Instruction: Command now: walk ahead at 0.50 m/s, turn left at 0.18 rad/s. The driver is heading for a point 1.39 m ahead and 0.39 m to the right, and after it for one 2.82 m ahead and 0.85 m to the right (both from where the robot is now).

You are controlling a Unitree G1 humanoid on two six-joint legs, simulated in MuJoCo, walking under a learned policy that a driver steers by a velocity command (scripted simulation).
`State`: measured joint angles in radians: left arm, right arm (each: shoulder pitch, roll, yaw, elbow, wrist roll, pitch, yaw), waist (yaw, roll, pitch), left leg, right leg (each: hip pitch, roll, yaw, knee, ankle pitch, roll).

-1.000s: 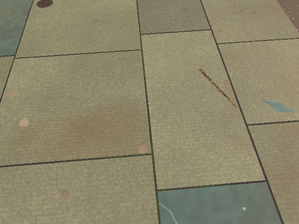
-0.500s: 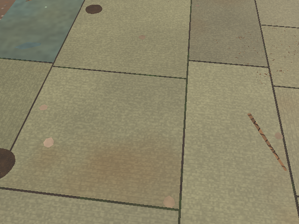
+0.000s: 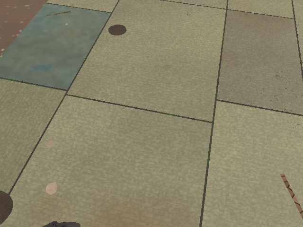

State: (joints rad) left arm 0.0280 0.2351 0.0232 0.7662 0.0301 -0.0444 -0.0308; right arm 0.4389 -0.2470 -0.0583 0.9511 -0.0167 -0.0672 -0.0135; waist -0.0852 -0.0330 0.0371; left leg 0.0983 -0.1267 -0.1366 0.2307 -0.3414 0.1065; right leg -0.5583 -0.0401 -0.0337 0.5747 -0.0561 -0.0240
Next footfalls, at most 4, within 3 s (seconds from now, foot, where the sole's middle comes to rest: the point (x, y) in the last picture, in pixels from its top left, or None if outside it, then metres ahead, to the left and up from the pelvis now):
0.04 right None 0.20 -0.11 -0.77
0.58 left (124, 224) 0.48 0.09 -0.77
1.16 right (166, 168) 0.73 -0.12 -0.77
1.68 left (159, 109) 1.09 -0.12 -0.77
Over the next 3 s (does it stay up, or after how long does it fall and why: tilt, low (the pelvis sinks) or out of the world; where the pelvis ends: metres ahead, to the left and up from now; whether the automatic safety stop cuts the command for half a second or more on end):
stays up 1.47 -0.48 0.01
